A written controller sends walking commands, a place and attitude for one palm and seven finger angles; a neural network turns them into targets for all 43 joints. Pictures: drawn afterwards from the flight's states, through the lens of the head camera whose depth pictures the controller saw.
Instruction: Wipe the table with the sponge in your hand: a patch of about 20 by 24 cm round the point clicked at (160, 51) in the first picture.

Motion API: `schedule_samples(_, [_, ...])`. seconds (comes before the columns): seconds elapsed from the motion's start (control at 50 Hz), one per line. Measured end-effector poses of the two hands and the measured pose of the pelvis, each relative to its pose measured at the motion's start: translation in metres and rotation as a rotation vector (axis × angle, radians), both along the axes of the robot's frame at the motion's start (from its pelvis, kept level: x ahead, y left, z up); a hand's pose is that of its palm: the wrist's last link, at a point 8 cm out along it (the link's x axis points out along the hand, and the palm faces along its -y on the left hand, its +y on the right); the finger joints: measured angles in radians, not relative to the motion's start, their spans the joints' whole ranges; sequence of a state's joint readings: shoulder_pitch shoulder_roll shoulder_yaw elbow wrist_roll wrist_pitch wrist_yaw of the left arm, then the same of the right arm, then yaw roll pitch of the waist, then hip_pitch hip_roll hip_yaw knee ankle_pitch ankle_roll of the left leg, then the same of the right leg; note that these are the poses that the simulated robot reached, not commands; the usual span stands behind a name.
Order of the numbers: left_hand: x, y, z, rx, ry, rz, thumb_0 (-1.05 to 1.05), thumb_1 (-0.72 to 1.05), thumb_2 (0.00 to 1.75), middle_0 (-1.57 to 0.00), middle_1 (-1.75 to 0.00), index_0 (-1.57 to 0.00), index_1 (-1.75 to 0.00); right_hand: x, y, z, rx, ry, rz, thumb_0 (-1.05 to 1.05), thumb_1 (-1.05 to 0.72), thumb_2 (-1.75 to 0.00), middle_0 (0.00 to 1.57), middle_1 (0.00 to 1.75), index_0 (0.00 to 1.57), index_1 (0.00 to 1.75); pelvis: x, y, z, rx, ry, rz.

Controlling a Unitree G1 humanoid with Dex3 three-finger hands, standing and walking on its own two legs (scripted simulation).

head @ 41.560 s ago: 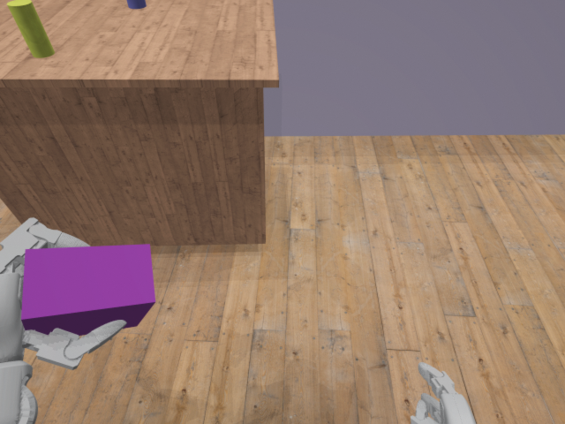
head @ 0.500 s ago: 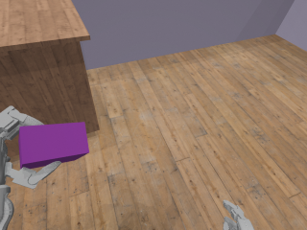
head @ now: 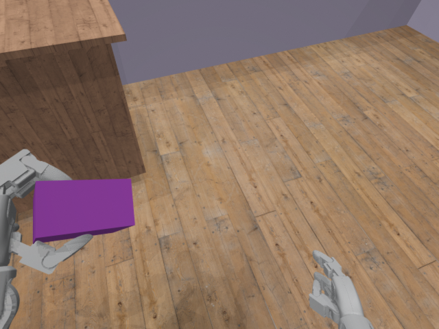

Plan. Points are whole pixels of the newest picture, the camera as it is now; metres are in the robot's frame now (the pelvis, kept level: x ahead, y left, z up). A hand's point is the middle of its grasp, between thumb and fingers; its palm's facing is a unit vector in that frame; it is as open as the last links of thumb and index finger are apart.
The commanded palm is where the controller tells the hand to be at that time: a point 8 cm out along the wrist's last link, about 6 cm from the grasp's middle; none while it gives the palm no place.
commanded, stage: step back with the hand held close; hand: left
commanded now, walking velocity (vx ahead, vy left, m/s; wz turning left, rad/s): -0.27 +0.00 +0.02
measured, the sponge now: (94, 210) +0.24 +0.22 +0.13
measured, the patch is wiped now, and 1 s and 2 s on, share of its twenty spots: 1.00 1.00 1.00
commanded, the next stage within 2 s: stop stepping back and stand still in 1.06 s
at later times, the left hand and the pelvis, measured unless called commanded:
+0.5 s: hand (23, 257) +0.16 +0.25 +0.16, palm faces +0.39 -0.79 -0.47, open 10.2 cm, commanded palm +0.11 +0.27 +0.18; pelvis -0.06 -0.01 -0.01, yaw +0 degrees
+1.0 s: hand out of the picture +0.09 +0.28 +0.17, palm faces +0.38 -0.85 -0.36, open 10.2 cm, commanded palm +0.03 +0.30 +0.18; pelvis -0.13 +0.03 +0.00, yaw -1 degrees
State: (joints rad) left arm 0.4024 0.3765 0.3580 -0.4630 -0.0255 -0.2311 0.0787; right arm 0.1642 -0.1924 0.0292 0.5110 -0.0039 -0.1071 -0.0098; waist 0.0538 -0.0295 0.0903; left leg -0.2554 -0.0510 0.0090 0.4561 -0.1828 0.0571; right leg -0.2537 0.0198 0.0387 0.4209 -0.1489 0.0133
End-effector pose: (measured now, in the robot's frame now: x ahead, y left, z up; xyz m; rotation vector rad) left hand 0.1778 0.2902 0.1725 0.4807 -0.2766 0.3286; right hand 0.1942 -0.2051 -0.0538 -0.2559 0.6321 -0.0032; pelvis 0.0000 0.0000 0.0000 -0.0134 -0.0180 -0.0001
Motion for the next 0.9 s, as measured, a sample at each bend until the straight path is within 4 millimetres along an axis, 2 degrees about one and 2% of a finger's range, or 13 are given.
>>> schedule_samples(0.1, [-0.016, -0.008, -0.001, 0.012, 0.002, 0.002, -0.01, -0.54, 1.11, -0.71, -1.35, -0.75, -1.32, -0.017, -0.008, -0.008, 0.002, 0.012, -0.009, 0.01, -0.90, -0.90, 0.20, 0.30, 0.20, 0.30, -0.014, -0.006, -0.004, -0.003, -0.002, -0.003])
schedule_samples(0.22, [-0.031, -0.014, -0.001, 0.007, -0.018, -0.005, -0.01, -0.54, 1.11, -0.71, -1.35, -0.75, -1.32, -0.048, -0.020, -0.015, -0.015, 0.057, -0.038, 0.01, -0.90, -0.90, 0.20, 0.30, 0.20, 0.30, -0.029, -0.009, -0.004, -0.018, 0.012, 0.004])
schedule_samples(0.4, [-0.045, -0.002, 0.002, 0.065, -0.005, -0.021, -0.01, -0.55, 1.11, -0.71, -1.34, -0.75, -1.32, -0.097, -0.028, -0.022, -0.039, 0.123, -0.118, 0.01, -0.90, -0.90, 0.20, 0.30, 0.20, 0.30, -0.048, -0.002, -0.004, -0.033, 0.011, 0.016])
schedule_samples(0.5, [-0.060, 0.000, 0.005, 0.095, -0.027, 0.015, -0.01, -0.55, 1.11, -0.71, -1.35, -0.75, -1.32, -0.101, -0.024, -0.027, -0.015, 0.102, -0.081, 0.02, -0.90, -0.90, 0.20, 0.30, 0.20, 0.30, -0.055, -0.008, -0.009, -0.018, 0.049, -0.003])
schedule_samples(0.58, [-0.065, -0.012, 0.000, 0.039, -0.028, -0.010, -0.01, -0.55, 1.11, -0.71, -1.35, -0.75, -1.32, -0.099, -0.021, -0.028, -0.003, 0.093, -0.050, 0.01, -0.90, -0.90, 0.20, 0.30, 0.20, 0.30, -0.073, -0.009, -0.008, -0.038, 0.038, -0.011])
schedule_samples(0.68, [-0.077, -0.023, -0.001, 0.029, -0.035, -0.105, -0.01, -0.55, 1.11, -0.71, -1.35, -0.75, -1.32, -0.104, -0.020, -0.020, -0.004, 0.045, -0.070, 0.01, -0.90, -0.90, 0.20, 0.30, 0.20, 0.30, -0.089, -0.005, -0.009, -0.054, 0.026, -0.009])
schedule_samples(0.76, [-0.091, -0.012, 0.002, 0.056, -0.051, -0.135, -0.01, -0.55, 1.11, -0.71, -1.34, -0.75, -1.32, -0.117, -0.018, -0.014, -0.031, 0.033, -0.108, 0.01, -0.90, -0.90, 0.20, 0.30, 0.20, 0.30, -0.096, 0.005, -0.011, -0.064, 0.016, -0.010])
schedule_samples(0.82, [-0.098, 0.006, 0.003, 0.067, -0.073, -0.123, -0.01, -0.55, 1.12, -0.71, -1.34, -0.75, -1.32, -0.132, -0.013, -0.015, -0.059, 0.052, -0.122, 0.01, -0.90, -0.90, 0.20, 0.30, 0.20, 0.30, -0.102, 0.015, -0.013, -0.071, 0.012, -0.010])
schedule_samples(0.9, [-0.107, 0.029, 0.007, 0.049, -0.071, -0.064, -0.01, -0.55, 1.12, -0.71, -1.34, -0.75, -1.32, -0.151, 0.000, -0.013, -0.065, 0.092, -0.107, 0.01, -0.90, -0.90, 0.20, 0.30, 0.20, 0.30, -0.117, 0.022, -0.004, -0.089, 0.027, -0.001])
